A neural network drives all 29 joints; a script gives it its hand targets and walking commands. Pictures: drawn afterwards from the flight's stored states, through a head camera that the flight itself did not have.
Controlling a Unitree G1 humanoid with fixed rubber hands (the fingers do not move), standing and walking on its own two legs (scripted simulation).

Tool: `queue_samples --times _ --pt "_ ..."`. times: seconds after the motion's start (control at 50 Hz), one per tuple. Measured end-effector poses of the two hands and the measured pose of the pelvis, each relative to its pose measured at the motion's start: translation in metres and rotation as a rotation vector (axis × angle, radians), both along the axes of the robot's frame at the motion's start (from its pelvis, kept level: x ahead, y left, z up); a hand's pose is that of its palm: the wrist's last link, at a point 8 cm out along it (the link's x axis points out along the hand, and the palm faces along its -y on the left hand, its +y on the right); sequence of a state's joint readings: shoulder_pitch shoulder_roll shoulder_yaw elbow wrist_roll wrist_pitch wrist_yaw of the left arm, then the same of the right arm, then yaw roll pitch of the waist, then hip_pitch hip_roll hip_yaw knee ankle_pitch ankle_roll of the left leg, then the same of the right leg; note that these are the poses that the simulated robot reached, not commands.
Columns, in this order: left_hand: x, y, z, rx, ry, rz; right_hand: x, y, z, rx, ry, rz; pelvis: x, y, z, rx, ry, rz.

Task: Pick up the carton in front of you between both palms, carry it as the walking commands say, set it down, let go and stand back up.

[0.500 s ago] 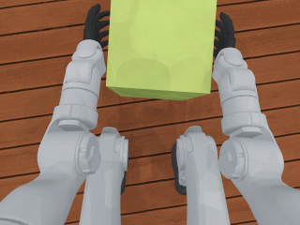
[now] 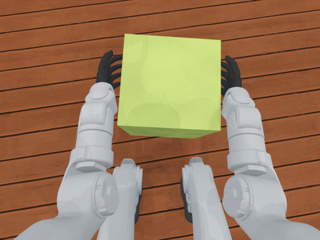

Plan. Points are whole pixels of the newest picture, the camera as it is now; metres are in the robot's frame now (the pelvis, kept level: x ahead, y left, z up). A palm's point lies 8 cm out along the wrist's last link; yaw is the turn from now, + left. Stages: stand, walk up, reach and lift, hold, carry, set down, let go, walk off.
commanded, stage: reach and lift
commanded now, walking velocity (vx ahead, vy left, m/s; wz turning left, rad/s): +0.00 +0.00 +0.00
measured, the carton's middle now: (167, 97) +0.47 -0.02 -0.12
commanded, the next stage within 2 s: none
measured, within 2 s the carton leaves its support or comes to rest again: neither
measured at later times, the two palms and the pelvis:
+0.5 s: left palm (68, 72) +0.43 +0.14 +0.12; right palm (269, 76) +0.42 -0.16 +0.11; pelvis +0.05 +0.00 +0.14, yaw +0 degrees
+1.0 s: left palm out of the picture +0.38 +0.15 +0.26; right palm out of the picture +0.37 -0.15 +0.26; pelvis +0.09 +0.00 +0.24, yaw +0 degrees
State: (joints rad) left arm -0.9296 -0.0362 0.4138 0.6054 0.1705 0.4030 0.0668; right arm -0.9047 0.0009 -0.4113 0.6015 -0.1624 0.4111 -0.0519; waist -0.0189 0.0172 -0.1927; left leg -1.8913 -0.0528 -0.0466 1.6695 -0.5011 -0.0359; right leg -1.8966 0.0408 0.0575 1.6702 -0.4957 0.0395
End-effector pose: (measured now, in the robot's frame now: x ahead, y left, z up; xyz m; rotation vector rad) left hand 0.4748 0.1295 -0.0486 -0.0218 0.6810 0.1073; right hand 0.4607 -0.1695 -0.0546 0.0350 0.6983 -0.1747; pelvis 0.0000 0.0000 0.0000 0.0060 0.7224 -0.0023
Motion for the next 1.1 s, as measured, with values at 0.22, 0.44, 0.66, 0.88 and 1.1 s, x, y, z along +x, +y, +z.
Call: queue_samples --times 0.22,0.44,0.66,0.88,1.1 --pt "-0.021 0.005 0.077 0.000 0.009 0.011 -0.017 0.005 0.078 0.007 0.008 0.006 0.022 0.000 0.061 -0.002 -0.105 0.000" --pt "-0.043 0.008 0.148 -0.007 0.000 0.016 -0.038 0.007 0.149 0.009 -0.001 0.005 0.047 0.001 0.125 -0.005 -0.233 0.002" --pt "-0.064 0.010 0.213 -0.002 -0.001 0.018 -0.059 0.010 0.213 0.007 -0.001 0.008 0.071 0.003 0.184 -0.010 -0.394 -0.003" --pt "-0.083 0.014 0.280 0.003 -0.022 0.014 -0.078 0.014 0.279 0.002 -0.021 0.015 0.089 0.004 0.229 -0.014 -0.587 -0.004" --pt "-0.101 0.016 0.320 0.025 -0.017 -0.009 -0.095 0.016 0.323 -0.036 -0.015 0.041 0.084 0.002 0.250 -0.013 -0.762 -0.001"
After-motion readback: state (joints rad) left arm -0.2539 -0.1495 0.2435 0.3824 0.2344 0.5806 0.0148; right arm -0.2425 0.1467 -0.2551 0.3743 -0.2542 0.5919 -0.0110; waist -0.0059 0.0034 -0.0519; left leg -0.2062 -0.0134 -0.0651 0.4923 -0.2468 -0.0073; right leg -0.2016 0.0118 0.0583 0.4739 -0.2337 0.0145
